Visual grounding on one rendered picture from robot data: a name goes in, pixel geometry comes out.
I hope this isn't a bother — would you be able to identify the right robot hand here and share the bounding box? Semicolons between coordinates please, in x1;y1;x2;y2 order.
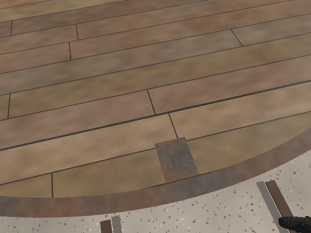
278;216;311;233

